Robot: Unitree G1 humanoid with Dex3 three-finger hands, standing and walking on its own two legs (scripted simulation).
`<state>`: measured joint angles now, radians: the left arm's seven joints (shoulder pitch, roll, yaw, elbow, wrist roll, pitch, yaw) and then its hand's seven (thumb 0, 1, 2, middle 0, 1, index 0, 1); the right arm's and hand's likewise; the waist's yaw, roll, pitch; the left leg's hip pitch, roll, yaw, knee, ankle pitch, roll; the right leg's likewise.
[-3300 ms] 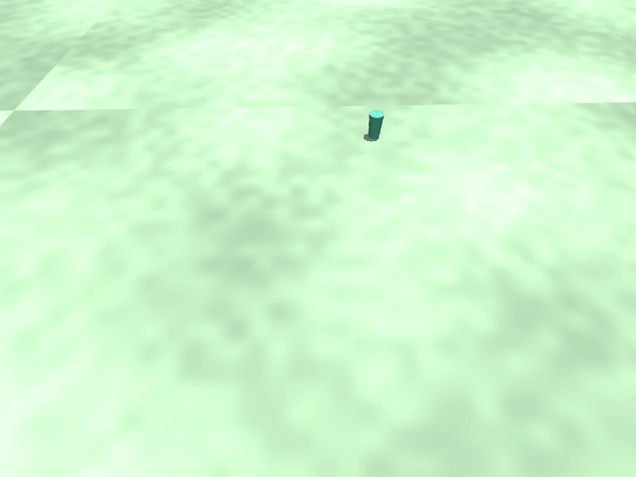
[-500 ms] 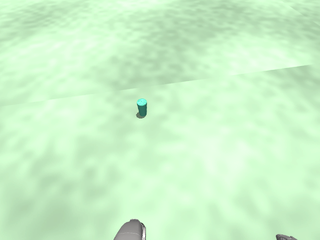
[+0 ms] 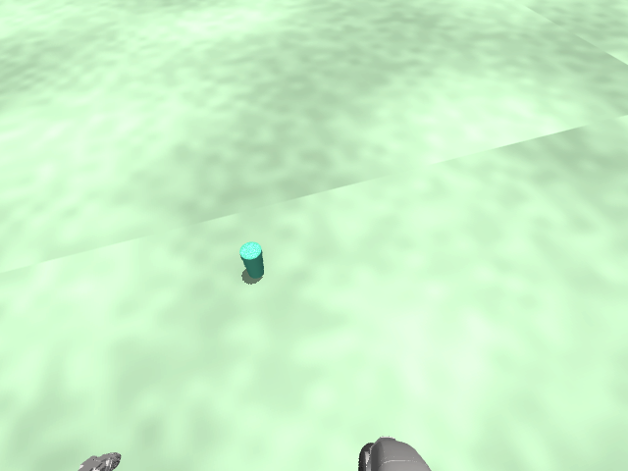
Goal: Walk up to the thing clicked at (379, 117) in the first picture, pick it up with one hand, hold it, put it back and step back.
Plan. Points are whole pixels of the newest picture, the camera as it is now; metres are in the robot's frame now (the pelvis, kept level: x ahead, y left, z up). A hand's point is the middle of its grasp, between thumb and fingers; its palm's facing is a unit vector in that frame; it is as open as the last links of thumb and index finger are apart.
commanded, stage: walk up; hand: left
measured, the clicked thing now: (253, 261) +0.88 +0.24 -0.69
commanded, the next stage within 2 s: none
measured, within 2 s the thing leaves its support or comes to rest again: neither
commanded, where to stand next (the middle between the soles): +0.50 +0.04 m, yaw -1 degrees
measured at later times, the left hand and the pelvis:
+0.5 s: hand (100, 447) +0.18 +0.33 -0.15, palm faces +0.02 -0.92 -0.38, open 7.4 cm; pelvis +0.16 +0.04 -0.01, yaw +3 degrees
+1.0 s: hand (141, 302) +0.41 +0.32 -0.13, palm faces -0.11 -0.91 -0.40, open 7.4 cm; pelvis +0.32 +0.05 +0.00, yaw -2 degrees
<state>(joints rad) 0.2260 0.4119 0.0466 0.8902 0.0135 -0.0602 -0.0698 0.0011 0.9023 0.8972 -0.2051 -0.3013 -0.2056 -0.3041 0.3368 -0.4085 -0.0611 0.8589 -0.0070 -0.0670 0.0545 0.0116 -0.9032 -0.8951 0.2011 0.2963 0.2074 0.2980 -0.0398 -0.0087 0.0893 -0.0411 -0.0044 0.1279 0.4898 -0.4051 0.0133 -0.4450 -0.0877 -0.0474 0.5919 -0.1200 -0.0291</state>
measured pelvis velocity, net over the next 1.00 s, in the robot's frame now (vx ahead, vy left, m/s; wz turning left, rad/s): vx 0.32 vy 0.05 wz -0.03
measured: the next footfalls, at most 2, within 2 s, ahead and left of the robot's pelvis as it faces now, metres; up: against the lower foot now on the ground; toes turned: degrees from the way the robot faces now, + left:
right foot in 0.02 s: +0.17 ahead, -0.12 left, +0.00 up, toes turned -5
left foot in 0.48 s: +0.29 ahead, +0.17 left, +0.00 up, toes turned +7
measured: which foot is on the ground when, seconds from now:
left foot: down 0.00-0.04, up 0.06-0.46, down 0.48-1.00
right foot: up 0.00-0.00, down 0.02-0.50, up 0.52-0.98, down 1.00-1.00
